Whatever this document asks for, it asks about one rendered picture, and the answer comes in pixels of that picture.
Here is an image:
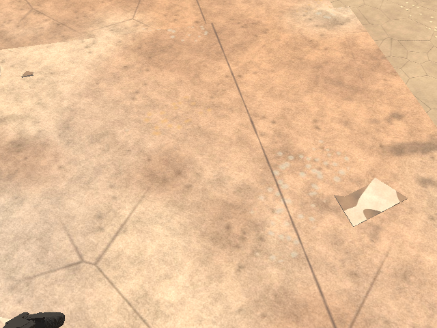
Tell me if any robot left hand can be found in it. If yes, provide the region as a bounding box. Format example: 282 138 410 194
3 312 65 328

